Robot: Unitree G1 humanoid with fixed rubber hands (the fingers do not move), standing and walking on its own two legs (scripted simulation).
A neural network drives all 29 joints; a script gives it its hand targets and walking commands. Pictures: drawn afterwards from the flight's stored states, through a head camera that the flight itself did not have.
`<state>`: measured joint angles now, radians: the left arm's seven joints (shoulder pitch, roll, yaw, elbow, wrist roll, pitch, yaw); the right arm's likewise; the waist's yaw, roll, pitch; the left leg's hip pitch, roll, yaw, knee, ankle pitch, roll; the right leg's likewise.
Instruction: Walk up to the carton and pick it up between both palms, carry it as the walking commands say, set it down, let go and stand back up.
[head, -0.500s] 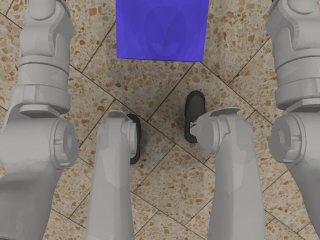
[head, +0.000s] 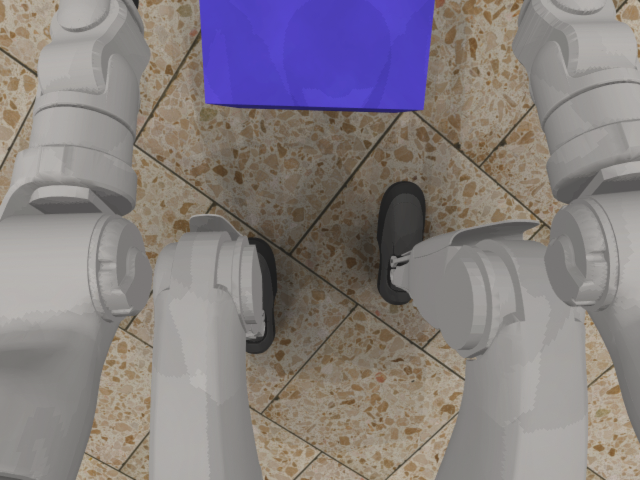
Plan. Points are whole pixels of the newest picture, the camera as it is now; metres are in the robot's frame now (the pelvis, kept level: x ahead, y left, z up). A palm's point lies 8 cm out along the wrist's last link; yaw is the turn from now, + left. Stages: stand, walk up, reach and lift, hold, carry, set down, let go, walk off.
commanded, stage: reach and lift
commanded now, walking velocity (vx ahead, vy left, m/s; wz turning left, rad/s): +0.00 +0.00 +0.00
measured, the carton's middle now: (318, 15) +0.54 +0.01 -0.33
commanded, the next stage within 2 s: none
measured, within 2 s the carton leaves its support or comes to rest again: leaves its support in 1.96 s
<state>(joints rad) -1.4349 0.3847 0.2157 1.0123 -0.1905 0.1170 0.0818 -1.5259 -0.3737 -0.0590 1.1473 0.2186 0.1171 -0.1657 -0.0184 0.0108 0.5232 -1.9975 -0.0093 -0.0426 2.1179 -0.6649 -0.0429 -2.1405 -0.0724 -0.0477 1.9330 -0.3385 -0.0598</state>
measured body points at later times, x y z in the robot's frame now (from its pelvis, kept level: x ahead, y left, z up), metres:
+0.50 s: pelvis +0.01 +0.00 -0.05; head +0.40 +0.00 +0.15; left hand +0.57 +0.19 -0.27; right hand +0.57 -0.21 -0.26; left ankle +0.10 +0.13 -0.38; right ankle +0.18 -0.11 -0.38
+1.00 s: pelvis +0.01 +0.00 -0.06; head +0.40 +0.00 +0.15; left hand +0.57 +0.17 -0.27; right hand +0.58 -0.16 -0.26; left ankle +0.10 +0.13 -0.38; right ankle +0.18 -0.11 -0.38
